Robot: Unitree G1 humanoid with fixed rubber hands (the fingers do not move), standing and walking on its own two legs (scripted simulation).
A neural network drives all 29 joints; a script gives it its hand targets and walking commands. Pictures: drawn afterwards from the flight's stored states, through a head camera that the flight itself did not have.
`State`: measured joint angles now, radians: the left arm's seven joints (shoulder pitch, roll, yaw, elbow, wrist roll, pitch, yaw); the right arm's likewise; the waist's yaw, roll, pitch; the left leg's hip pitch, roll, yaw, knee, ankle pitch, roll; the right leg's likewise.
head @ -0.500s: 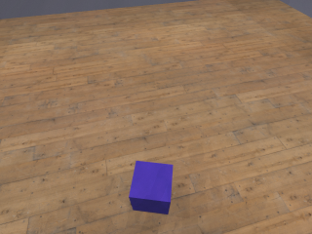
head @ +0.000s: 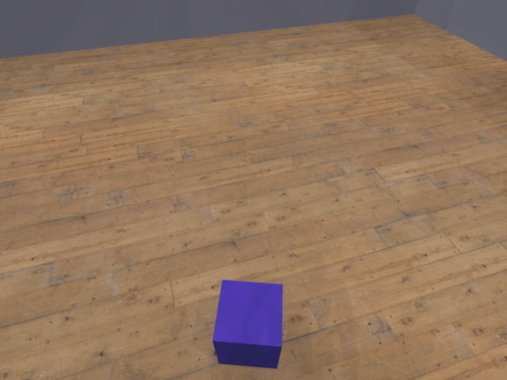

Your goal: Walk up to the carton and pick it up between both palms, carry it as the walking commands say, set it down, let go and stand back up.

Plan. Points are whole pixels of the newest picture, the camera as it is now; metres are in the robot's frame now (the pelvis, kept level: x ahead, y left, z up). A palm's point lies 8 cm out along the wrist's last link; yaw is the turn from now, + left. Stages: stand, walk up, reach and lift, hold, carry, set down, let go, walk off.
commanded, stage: walk up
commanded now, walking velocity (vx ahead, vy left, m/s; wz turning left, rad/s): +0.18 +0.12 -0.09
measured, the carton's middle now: (250, 324) +0.44 +0.02 -0.65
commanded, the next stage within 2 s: none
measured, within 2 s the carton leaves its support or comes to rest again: neither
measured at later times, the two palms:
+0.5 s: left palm out of the picture +0.16 +0.22 -0.15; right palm out of the picture +0.07 -0.19 -0.13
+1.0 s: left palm out of the picture +0.12 +0.28 -0.16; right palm out of the picture +0.06 -0.18 -0.13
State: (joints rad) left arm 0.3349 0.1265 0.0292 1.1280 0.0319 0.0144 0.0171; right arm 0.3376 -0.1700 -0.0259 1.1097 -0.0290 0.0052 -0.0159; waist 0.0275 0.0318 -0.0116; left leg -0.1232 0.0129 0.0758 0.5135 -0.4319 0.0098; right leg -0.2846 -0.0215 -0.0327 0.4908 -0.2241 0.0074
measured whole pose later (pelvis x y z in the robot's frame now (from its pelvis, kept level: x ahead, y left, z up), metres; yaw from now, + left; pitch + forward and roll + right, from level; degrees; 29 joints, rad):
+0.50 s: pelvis +0.09 +0.02 +0.00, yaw +0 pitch +1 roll -2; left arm 0.12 0.12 0.02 1.10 -0.01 0.00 0.05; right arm 0.32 -0.10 0.01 1.10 0.00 -0.03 -0.07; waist -0.02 -0.01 0.01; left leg 0.01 0.01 0.09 0.45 -0.36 -0.01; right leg -0.21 -0.01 -0.10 0.51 -0.25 -0.02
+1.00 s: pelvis +0.12 +0.05 +0.00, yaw +0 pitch +1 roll -4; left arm 0.25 0.19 0.01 1.17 -0.01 0.02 0.04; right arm 0.41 -0.14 0.00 1.14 0.01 -0.04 -0.07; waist -0.01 0.03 0.02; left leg 0.09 0.01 0.10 0.42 -0.42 0.00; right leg -0.19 -0.02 -0.11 0.60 -0.31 -0.03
